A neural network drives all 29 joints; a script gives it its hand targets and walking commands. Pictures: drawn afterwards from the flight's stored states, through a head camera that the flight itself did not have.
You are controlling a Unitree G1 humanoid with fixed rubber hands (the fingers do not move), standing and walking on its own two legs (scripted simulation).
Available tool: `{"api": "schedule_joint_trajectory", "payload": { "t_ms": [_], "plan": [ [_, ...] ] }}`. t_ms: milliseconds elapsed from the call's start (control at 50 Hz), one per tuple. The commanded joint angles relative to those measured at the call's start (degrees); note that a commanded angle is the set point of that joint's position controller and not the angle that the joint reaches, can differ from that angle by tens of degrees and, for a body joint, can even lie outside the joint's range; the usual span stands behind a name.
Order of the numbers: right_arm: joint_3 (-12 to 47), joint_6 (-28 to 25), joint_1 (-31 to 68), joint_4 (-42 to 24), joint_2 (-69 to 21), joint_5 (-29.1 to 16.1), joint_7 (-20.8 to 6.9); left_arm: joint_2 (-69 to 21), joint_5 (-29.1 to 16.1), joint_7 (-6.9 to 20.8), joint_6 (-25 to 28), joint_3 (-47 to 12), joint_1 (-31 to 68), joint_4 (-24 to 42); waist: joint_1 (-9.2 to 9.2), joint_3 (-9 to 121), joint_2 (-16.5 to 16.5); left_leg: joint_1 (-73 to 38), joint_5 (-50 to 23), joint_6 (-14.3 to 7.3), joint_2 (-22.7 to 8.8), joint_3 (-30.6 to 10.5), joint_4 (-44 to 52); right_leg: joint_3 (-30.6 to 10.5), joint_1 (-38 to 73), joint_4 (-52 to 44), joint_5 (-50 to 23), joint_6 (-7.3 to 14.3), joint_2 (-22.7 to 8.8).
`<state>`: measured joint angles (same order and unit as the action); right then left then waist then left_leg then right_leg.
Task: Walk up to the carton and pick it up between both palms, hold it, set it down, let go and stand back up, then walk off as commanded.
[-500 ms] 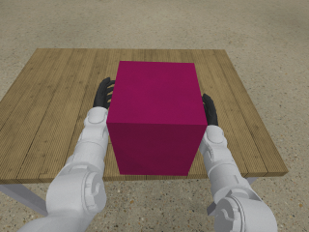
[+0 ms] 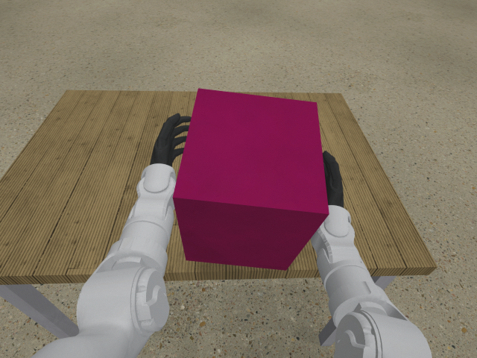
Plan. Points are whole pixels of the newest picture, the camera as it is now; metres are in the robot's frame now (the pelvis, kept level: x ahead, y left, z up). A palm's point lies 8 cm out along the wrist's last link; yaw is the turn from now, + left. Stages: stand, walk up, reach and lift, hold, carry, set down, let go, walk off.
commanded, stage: reach and lift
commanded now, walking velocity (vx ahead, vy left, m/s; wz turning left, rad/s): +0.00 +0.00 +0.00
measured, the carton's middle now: (246, 187) +0.41 -0.01 +0.08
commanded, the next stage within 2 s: none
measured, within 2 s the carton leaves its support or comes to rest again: neither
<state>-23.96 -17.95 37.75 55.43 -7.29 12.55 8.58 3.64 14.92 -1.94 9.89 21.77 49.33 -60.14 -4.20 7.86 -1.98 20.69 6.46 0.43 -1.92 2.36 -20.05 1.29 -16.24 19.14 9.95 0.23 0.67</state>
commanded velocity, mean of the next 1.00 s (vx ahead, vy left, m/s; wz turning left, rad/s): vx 0.00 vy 0.00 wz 0.00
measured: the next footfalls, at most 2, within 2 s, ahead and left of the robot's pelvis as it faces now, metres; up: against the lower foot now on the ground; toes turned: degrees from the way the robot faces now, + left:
none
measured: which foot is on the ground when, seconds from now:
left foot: down 0.00-1.00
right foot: down 0.00-1.00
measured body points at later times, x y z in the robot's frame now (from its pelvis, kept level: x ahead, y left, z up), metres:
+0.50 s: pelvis +0.00 +0.00 +0.00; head -0.02 +0.02 +0.45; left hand +0.44 +0.14 +0.15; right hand +0.39 -0.15 +0.11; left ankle +0.03 +0.12 -0.75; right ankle -0.01 -0.12 -0.75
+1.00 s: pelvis -0.03 +0.01 +0.00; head -0.10 +0.03 +0.44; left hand +0.38 +0.17 +0.20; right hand +0.36 -0.12 +0.18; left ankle +0.03 +0.12 -0.75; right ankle -0.01 -0.11 -0.75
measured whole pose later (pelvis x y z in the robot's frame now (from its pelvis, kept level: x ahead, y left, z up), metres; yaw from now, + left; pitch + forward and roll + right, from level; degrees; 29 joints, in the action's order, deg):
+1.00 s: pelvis -0.03 +0.01 +0.00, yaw +0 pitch -3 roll -1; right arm -9.9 13.7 44.9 50.6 -1.2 0.3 8.7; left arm 5.9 9.4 -7.3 -20.9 15.9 50.8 -50.8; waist -3.0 8.1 -2.2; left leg 12.2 5.9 -0.1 -1.9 2.4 -20.9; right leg 1.3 -7.2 18.8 8.9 0.2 0.7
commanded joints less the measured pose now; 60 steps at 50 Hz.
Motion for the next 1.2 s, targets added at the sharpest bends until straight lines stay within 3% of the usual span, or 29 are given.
{"api": "schedule_joint_trajectory", "payload": {
  "t_ms": [0, 120, 260, 300, 320, 360, 380, 400, 460, 480, 500, 520, 620, 680, 720, 760, 780, 840, 860, 880, 940, 980, 1000, 1040, 1060, 1080, 1100, 1140, 1180],
  "plan": [
    [15.25, -8.41, 54.72, -12.52, -24.51, 9.71, -7.0, -37.57, 4.6, 6.7, 1.82, -14.23, 40.75, 1.5, 2.85, 33.01, 3.64, -22.25, -8.31, 1.26, 1.39, 3.8, 1.68, 4.9, 8.91, -3.88, -17.1, -1.0, 0.96],
    [17.41, -4.08, 55.08, -14.73, -24.4, 7.13, -7.32, -36.85, 2.28, 6.45, -2.53, -15.86, 36.98, 0.18, 4.47, 30.89, 1.2, -19.49, -4.5, 0.04, 1.48, 4.56, 2.74, 4.25, 9.56, -4.33, -13.51, -1.16, 0.89],
    [26.74, -1.64, 58.02, -21.02, -27.8, 0.08, -7.7, -39.45, -2.47, 6.63, -3.81, -20.89, 35.38, 3.75, 4.21, 40.08, -0.34, -18.99, -13.71, 0.48, 2.31, 2.63, -0.11, 2.84, 16.46, -0.72, -28.81, -2.56, 1.13],
    [30.43, -1.3, 58.58, -23.14, -29.18, -2.0, -7.6, -41.93, -4.23, 6.35, -4.23, -24.57, 36.48, 8.14, 4.28, 45.88, 0.84, -21.28, -17.8, 1.16, 2.3, 1.97, -1.26, 2.6, 17.99, 0.46, -34.69, -2.89, 1.08],
    [29.31, -0.3, 59.09, -22.81, -29.28, -2.51, -7.39, -40.46, -4.68, 6.32, -4.59, -24.37, 38.2, 7.46, 2.89, 45.18, -0.34, -19.94, -17.18, 0.93, 2.77, 1.67, -1.59, 1.84, 19.32, -0.03, -35.53, -2.93, 1.09],
    [33.64, 2.37, 59.05, -24.85, -29.82, -6.26, -6.61, -42.62, -5.71, 6.73, -7.05, -26.91, 35.89, 10.18, 3.08, 43.56, 0.29, -21.65, -21.03, 1.19, 3.01, 0.8, -2.26, 1.49, 20.69, 0.28, -38.72, -3.07, 1.28],
    [34.84, 3.69, 57.12, -25.36, -28.66, -7.92, -6.48, -43.41, -6.39, 6.81, -8.89, -27.94, 33.32, 11.16, 2.38, 40.9, 2.61, -23.73, -22.5, 1.76, 2.59, 0.06, -1.99, 1.45, 20.1, 0.2, -38.48, -2.8, 1.39],
    [36.24, 4.5, 59.84, -26.95, -30.32, -10.27, -6.28, -43.64, -6.85, 6.81, -9.54, -28.0, 36.44, 14.39, 3.63, 42.67, 2.1, -23.14, -22.72, 1.5, 2.91, 0.25, -2.86, 1.33, 19.76, 0.24, -37.63, -3.07, 1.29],
    [40.29, 8.07, 61.97, -33.39, -32.2, -14.97, -5.03, -43.77, -9.59, 6.87, -12.77, -29.79, 37.24, 19.83, 2.7, 42.86, -0.09, -23.28, -22.66, 0.81, 3.35, -1.46, -3.22, -0.02, 23.05, 1.18, -43.27, -4.19, 0.82],
    [42.01, 9.56, 62.53, -35.61, -32.13, -16.6, -4.3, -44.07, -10.13, 7.06, -14.75, -31.1, 35.92, 21.56, 2.97, 42.85, 0.95, -23.61, -23.95, 0.88, 4.18, -1.72, -3.51, -0.22, 23.63, 1.67, -46.08, -4.34, 0.67],
    [42.31, 11.64, 61.0, -32.79, -31.56, -18.17, -3.87, -42.91, -9.06, 7.38, -16.67, -29.77, 35.14, 22.0, 3.39, 37.18, 0.66, -23.89, -22.42, 0.61, 4.41, -1.78, -3.26, -0.23, 22.38, 0.57, -43.88, -4.62, 0.67],
    [41.53, 12.18, 62.99, -35.39, -31.27, -18.46, -3.51, -43.84, -9.22, 7.44, -17.67, -30.55, 35.6, 23.16, 2.27, 39.14, 1.11, -24.23, -22.5, 0.83, 4.24, -2.62, -3.71, -0.52, 22.78, 0.89, -42.64, -4.41, 0.94],
    [41.88, 17.33, 68.22, -36.1, -29.42, -21.79, -2.36, -42.91, -8.13, 8.6, -24.64, -26.86, 34.54, 23.41, 4.42, 28.82, -0.4, -25.41, -17.59, -0.33, 4.82, -2.61, -3.13, -0.9, 20.47, -0.8, -35.59, -4.66, 0.65],
    [39.2, 18.91, 72.32, -34.84, -28.94, -21.87, -2.79, -43.34, -8.25, 8.56, -26.66, -25.55, 38.34, 23.4, 3.97, 25.9, 1.38, -26.2, -12.96, -0.35, 4.12, -2.53, -1.95, -0.43, 17.4, -2.1, -26.03, -3.69, 0.73],
    [34.02, 20.08, 74.07, -31.9, -27.26, -20.27, -3.42, -43.42, -8.44, 8.48, -27.83, -24.26, 41.92, 20.71, 2.46, 21.45, 2.57, -26.46, -9.19, -0.27, 3.5, -2.66, -0.81, 0.3, 13.2, -3.61, -16.03, -2.91, 1.17],
    [34.18, 20.76, 76.84, -32.68, -28.41, -20.93, -3.85, -44.04, -9.28, 7.93, -28.16, -24.94, 45.78, 22.91, 2.69, 24.39, 1.92, -26.53, -8.27, -0.39, 3.3, -2.54, -0.66, 1.12, 11.32, -4.05, -11.97, -2.76, 1.59],
    [34.56, 20.95, 78.05, -33.32, -29.35, -21.16, -4.24, -45.18, -10.73, 7.07, -28.28, -26.89, 49.29, 25.45, 2.16, 27.13, 3.99, -27.91, -10.06, 0.12, 3.0, -3.09, -1.61, 0.97, 10.56, -3.51, -11.9, -2.03, 1.78],
    [30.56, 22.57, 79.89, -27.72, -27.86, -19.39, -5.33, -45.72, -10.75, 6.38, -29.53, -26.03, 52.89, 22.56, 1.44, 23.25, 4.66, -25.13, -1.18, 0.06, 2.52, -2.83, 0.39, 1.26, 5.88, -5.4, -0.19, -1.34, 1.79],
    [28.45, 23.02, 79.58, -25.81, -27.54, -18.12, -5.55, -43.85, -9.73, 6.43, -29.74, -23.61, 53.07, 19.26, 1.34, 18.97, 2.53, -23.08, 3.84, -0.87, 2.48, -2.5, 1.46, 1.28, 4.66, -5.95, 4.13, -1.4, 1.38],
    [27.69, 22.93, 80.41, -27.11, -27.86, -17.71, -5.74, -45.5, -11.29, 6.15, -29.44, -26.07, 55.86, 22.78, 0.26, 22.03, 4.29, -23.73, 4.15, -0.19, 2.45, -2.73, 1.76, 1.23, 3.87, -5.5, 4.63, -1.23, 1.47],
    [26.57, 23.99, 81.74, -24.64, -27.56, -18.23, -6.41, -45.06, -11.26, 5.36, -30.62, -24.52, 55.41, 18.59, 0.72, 20.83, 3.78, -21.13, 8.42, -0.63, 2.36, -2.91, 2.21, 0.8, 1.98, -6.14, 7.97, -0.98, 1.13],
    [24.17, 24.84, 80.08, -21.1, -27.47, -16.99, -7.0, -44.6, -11.7, 4.93, -30.82, -24.62, 57.83, 19.57, -1.34, 20.11, 4.1, -21.52, 9.26, -0.36, 2.52, -3.03, 2.57, 1.08, 2.16, -6.2, 8.21, -0.95, 1.15],
    [25.19, 25.02, 81.88, -21.82, -27.66, -18.54, -7.48, -46.54, -12.33, 4.21, -31.38, -25.96, 58.93, 21.16, -0.52, 22.11, 5.02, -22.38, 8.09, -0.07, 2.27, -3.51, 2.31, 1.39, 0.93, -5.82, 7.53, -0.65, 1.39],
    [25.5, 25.79, 81.51, -19.94, -27.51, -19.63, -7.41, -47.34, -12.66, 3.58, -31.91, -26.84, 60.07, 23.55, -1.07, 22.79, 6.83, -23.34, 6.22, 0.2, 2.41, -3.36, 2.25, 1.55, 0.55, -6.16, 6.51, -0.59, 1.35],
    [24.69, 26.61, 79.93, -18.68, -26.9, -19.15, -7.37, -45.99, -11.43, 3.73, -32.47, -24.72, 57.83, 20.41, -1.08, 19.52, 4.99, -22.94, 6.84, 0.12, 2.06, -3.23, 2.39, 1.35, 0.87, -6.39, 6.86, -0.79, 1.42],
    [24.68, 26.91, 81.04, -18.02, -27.29, -19.61, -7.54, -46.18, -11.89, 3.36, -32.74, -25.0, 58.74, 21.01, -0.49, 19.48, 6.01, -21.29, 7.14, -0.17, 2.59, -3.03, 2.42, 0.77, 1.59, -6.6, 7.17, -0.91, 0.77],
    [26.2, 26.97, 82.09, -19.83, -28.14, -19.9, -7.35, -46.28, -12.08, 3.34, -33.14, -24.54, 58.09, 21.72, 0.04, 21.56, 4.63, -22.44, 6.14, -0.22, 2.71, -3.34, 2.33, 1.14, 2.17, -6.51, 6.83, -1.11, 1.28],
    [27.58, 27.66, 83.75, -21.93, -27.46, -22.14, -7.34, -48.44, -12.93, 2.5, -34.53, -26.38, 56.15, 22.34, 0.08, 23.81, 6.12, -25.13, 1.25, 0.25, 2.5, -3.58, 1.36, 1.46, 1.61, -6.35, 3.28, -0.84, 1.59],
    [31.46, 28.39, 82.08, -23.3, -28.96, -25.13, -6.96, -48.53, -14.35, 1.55, -34.46, -28.83, 58.81, 29.24, 0.5, 28.75, 6.98, -28.2, -5.62, 0.85, 2.64, -3.78, -0.42, 1.25, 3.36, -5.64, -2.34, -0.96, 2.31]
  ]
}}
